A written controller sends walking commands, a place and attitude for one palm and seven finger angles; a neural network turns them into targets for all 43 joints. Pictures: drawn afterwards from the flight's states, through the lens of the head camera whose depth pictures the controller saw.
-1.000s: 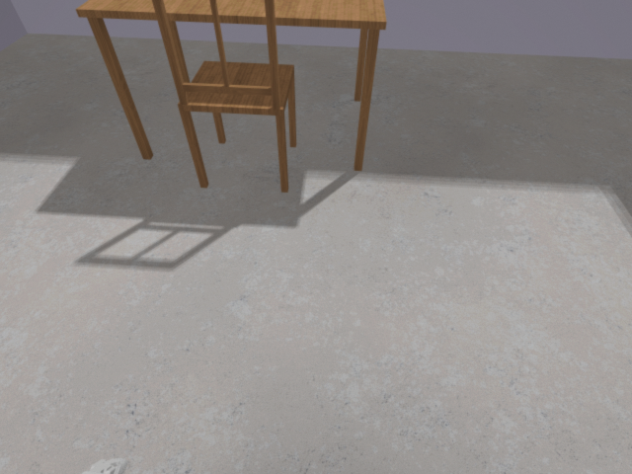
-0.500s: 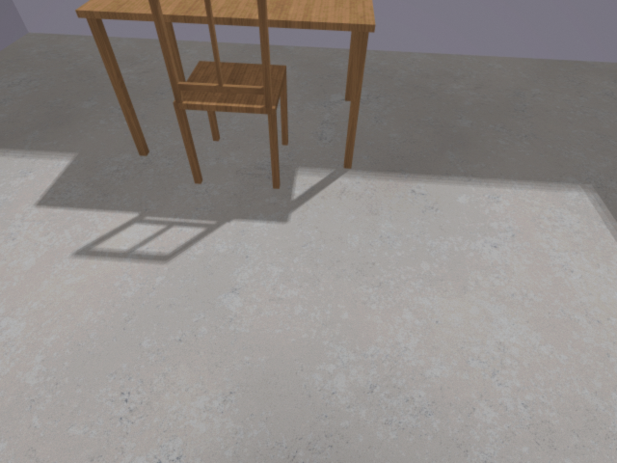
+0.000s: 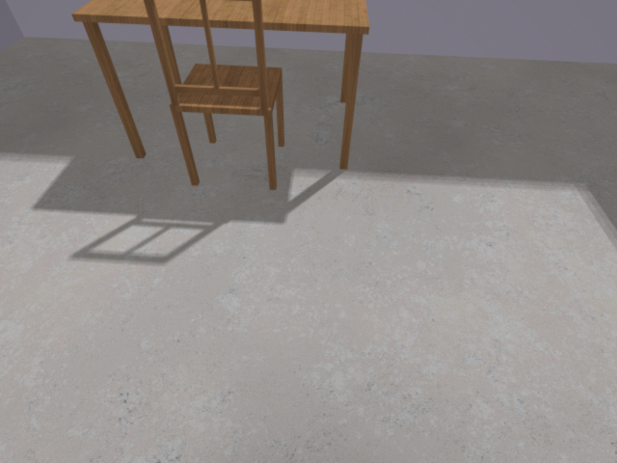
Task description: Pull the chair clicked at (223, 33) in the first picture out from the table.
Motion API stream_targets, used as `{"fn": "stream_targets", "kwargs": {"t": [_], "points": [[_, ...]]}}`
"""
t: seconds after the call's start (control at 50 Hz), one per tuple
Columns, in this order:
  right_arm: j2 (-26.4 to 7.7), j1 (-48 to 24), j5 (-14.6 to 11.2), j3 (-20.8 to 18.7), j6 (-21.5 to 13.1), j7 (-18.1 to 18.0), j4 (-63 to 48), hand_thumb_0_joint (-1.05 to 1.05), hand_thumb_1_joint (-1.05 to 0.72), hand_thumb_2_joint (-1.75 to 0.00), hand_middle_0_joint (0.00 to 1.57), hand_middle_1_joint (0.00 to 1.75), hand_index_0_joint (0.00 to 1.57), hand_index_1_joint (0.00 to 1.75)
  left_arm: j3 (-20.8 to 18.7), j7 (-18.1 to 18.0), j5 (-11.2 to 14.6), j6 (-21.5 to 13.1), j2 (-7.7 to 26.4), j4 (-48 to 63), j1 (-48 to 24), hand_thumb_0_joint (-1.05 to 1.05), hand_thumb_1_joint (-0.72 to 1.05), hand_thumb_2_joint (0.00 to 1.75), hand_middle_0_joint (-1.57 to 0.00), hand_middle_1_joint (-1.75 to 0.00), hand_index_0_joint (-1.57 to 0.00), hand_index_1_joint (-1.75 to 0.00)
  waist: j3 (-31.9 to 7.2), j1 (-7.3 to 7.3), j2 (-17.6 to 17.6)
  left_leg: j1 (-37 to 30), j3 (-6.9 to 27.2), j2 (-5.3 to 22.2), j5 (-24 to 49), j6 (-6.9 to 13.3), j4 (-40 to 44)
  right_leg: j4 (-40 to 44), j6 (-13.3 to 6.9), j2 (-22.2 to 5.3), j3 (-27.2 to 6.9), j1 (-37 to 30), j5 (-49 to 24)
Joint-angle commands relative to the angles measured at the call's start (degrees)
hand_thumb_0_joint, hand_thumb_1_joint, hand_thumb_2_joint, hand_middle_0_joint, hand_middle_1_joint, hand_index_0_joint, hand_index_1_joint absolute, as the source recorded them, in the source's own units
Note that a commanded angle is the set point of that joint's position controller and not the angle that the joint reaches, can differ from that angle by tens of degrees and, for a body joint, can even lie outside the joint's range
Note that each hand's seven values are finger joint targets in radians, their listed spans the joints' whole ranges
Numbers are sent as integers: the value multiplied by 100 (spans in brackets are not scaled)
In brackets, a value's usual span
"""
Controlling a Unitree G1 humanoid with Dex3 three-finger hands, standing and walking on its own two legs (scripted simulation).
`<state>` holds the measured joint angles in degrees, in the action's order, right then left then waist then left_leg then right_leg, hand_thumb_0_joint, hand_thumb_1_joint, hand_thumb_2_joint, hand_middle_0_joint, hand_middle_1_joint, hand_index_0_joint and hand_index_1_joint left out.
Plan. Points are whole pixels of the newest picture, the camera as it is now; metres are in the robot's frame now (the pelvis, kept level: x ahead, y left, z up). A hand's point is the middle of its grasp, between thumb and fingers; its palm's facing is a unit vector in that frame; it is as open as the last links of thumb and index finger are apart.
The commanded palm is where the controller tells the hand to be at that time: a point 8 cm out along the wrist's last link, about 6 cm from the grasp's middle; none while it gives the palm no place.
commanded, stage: look at it before walking up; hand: left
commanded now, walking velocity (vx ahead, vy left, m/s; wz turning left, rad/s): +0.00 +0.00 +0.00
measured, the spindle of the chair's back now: (210, 46) +1.48 +0.45 -0.09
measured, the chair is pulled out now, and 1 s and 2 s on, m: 0.00 0.00 0.00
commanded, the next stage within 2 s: walk to a spot facing it in 0.44 s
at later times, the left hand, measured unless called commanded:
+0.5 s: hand out of the picture +0.06 +0.25 -0.16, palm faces -0.02 -0.94 -0.33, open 7.4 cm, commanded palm none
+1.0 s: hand out of the picture +0.03 +0.25 -0.19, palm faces +0.16 -0.98 -0.16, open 7.4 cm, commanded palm none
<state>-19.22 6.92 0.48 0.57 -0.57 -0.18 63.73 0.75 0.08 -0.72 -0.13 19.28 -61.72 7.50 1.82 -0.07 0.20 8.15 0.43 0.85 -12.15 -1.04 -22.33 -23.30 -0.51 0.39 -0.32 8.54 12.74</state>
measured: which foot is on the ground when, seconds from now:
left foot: down 0.00-1.00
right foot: down 0.00-0.86, up 0.88-1.00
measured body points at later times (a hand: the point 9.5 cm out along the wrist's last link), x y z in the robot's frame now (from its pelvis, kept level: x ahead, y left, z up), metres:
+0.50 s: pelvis +0.00 +0.00 +0.00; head +0.00 +0.00 +0.45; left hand +0.07 +0.30 -0.13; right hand +0.08 -0.29 -0.13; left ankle +0.00 +0.13 -0.74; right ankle +0.00 -0.11 -0.74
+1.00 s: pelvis +0.07 +0.07 -0.01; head +0.08 +0.10 +0.44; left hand +0.02 +0.30 -0.18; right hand +0.07 -0.17 -0.15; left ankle +0.04 +0.13 -0.74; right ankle +0.05 -0.08 -0.67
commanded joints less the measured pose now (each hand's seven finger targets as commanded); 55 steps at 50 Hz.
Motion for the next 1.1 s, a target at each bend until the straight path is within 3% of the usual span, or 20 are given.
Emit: {"fn": "stream_targets", "kwargs": {"t": [0.0, 0.5, 0.52, 0.54, 0.58, 0.62, 0.66, 0.68, 0.7, 0.74, 0.78, 0.8, 0.82, 0.84, 0.86, 0.88, 0.9, 0.96, 1.0, 1.08], "points": [[-1179, -287, 2, -252, -136, -56, -350, 0, -90, -90, 20, 30, 20, 30, -265, -75, 16, -136, 1196, 339, -222, 0, 90, 90, -20, -30, -20, -30, -362, -1, 21, -77, 459, 592, 782, 249, 357, 451, -138, -724, -608, 27, -751], [-1183, -302, -11, -243, -132, -51, -325, 0, -90, -90, 20, 30, 20, 30, -250, -74, 13, -151, 1208, 279, -105, 0, 90, 90, -20, -30, -20, -30, -401, -21, -19, -177, 500, 605, 900, 251, 405, 559, -118, -755, -568, -58, -846], [-1184, -287, -9, -244, -127, -52, -327, 0, -90, -90, 20, 30, 20, 30, -254, -74, 15, -146, 1214, 280, -146, 0, 90, 90, -20, -30, -20, -30, -352, -2, -12, -135, 518, 597, 841, 242, 436, 572, -117, -741, -576, -55, -779], [-786, -144, 10, -146, -84, -32, -246, 0, -90, -90, 20, 30, 20, 30, -177, -90, 27, -101, 825, 190, 54, 0, 90, 90, -20, -30, -20, -30, -401, -22, -15, -76, 477, 566, 660, 202, 387, 580, -47, -763, -496, -124, -479], [-434, 175, 55, -79, 39, 4, -192, 0, -90, -90, 20, 30, 20, 30, -132, -96, -8, 15, 525, 106, 428, 0, 90, 90, -20, -30, -20, -30, -241, -62, 137, 284, 422, 404, -328, 176, 134, 562, 7, -726, -496, -26, 920], [-382, 231, 97, -115, 112, 31, -308, 0, -90, -90, 20, 30, 20, 30, -230, -52, -45, 80, 703, 160, 635, 0, 90, 90, -20, -30, -20, -30, 305, -148, 504, 1236, 298, 122, -1534, 188, -285, 879, -159, -961, -873, 118, 2310], [-289, 282, 90, -163, 117, 34, -490, 0, -90, -90, 20, 30, 20, 30, -362, -61, -64, 58, 913, 257, 939, 0, 90, 90, -20, -30, -20, -30, 389, -243, 1153, 1813, -142, -10, -1446, 158, -1503, 1409, -569, -1728, -1592, -11, 2930], [-313, 197, 82, -203, 102, 52, -616, 0, -90, -90, 20, 30, 20, 30, -394, -77, -64, 16, 913, 296, 1089, 0, 90, 90, -20, -30, -20, -30, 448, -280, 1104, 2018, -151, 104, -1560, 177, -2055, 1521, -787, -2015, -1816, -44, 2849], [-264, 199, 69, -247, 64, 89, -691, 0, -90, -90, 20, 30, 20, 30, -426, -84, -78, -57, 907, 332, 1057, 0, 90, 90, -20, -30, -20, -30, 474, -232, 937, 2167, -143, 263, -1526, 191, -2353, 1505, -925, -2177, -1732, -81, 2498], [-84, 335, 43, -266, 8, 159, -754, 0, -90, -90, 20, 30, 20, 30, -454, -78, -101, -147, 818, 414, 940, 0, 90, 90, -20, -30, -20, -30, 422, -91, 676, 1894, -296, 382, -1410, 182, -2081, 1181, -894, -2105, -1013, -39, 1567], [118, 830, 36, -268, -37, 180, -658, 0, -90, -90, 20, 30, 20, 30, -464, -62, -85, -154, 707, 447, 802, 0, 90, 90, -20, -30, -20, -30, 332, 146, 574, 872, -621, 238, -925, 182, -1167, 699, -626, -1821, -261, 484, 1314], [123, 1299, 45, -293, -53, 160, -520, 0, -90, -90, 20, 30, 20, 30, -464, -50, -57, -121, 599, 458, 802, 0, 90, 90, -20, -30, -20, -30, 239, 305, 290, -7, -743, 105, -637, 183, -747, 242, -422, -1559, 147, 1068, 1564], [-141, 1878, 71, -384, -77, 115, -368, 0, -90, -90, 20, 30, 20, 30, -413, -17, -29, -81, 310, 523, 820, 0, 90, 90, -20, -30, -20, -30, 229, 509, -636, -602, 179, 482, -1385, 365, -86, -942, -149, -1068, 620, 1761, 1653], [-717, 2504, 143, -550, -123, 54, -252, 0, -90, -90, 20, 30, 20, 30, -332, 40, 9, -67, -147, 751, 717, 0, 90, 90, -20, -30, -20, -30, 274, 700, -2188, -858, 2583, 1891, -2599, 972, 1143, -2900, 227, -269, 1164, 2884, 2119], [-683, 2695, 99, -531, -134, 13, -206, 0, -90, -90, 20, 30, 20, 30, -326, 3, -77, -105, -68, 985, 217, 0, 90, 90, -20, -30, -20, -30, 477, 719, -1544, -527, 3388, 2211, -2788, 1326, 1568, -3853, 86, -349, 418, 3270, 2150], [-505, 2459, 63, -504, -147, -21, -263, 0, -90, -90, 20, 30, 20, 30, -357, 13, -98, -152, -76, 990, 90, 0, 90, 90, -20, -30, -20, -30, 545, 560, -824, -324, 3328, 2188, -2735, 1446, 1486, -4359, 21, -561, 143, 3477, 1689], [-277, 2156, 54, -453, -194, -45, -333, 0, -90, -90, 20, 30, 20, 30, -363, 48, -101, -181, -149, 874, 154, 0, 90, 90, -20, -30, -20, -30, 671, 442, -565, -100, 2873, 1971, -2510, 1387, 1511, -4465, 44, -723, 29, 3465, 1200], [162, 1979, 29, -347, -389, -107, -262, 0, -90, -90, 20, 30, 20, 30, -343, 105, -117, -186, -367, 539, 680, 0, 90, 90, -20, -30, -20, -30, 296, 171, -534, -274, 1529, 1322, -368, 1152, 1278, -4076, 213, -808, 166, 2962, 371], [251, 2077, -3, -348, -432, -130, -168, 0, -90, -90, 20, 30, 20, 30, -345, 93, -102, -151, -451, 489, 724, 0, 90, 90, -20, -30, -20, -30, 247, 122, -466, -317, 1178, 1221, 332, 1190, 1251, -3902, 286, -806, 230, 2893, 158], [420, 2376, -11, -374, -465, -161, 14, 0, -90, -90, 20, 30, 20, 30, -375, 85, -89, -154, -542, 636, 271, 0, 90, 90, -20, -30, -20, -30, 399, 217, -386, -704, 1026, 1221, 907, 1294, 1277, -3298, 388, -851, 322, 3249, -113]]}}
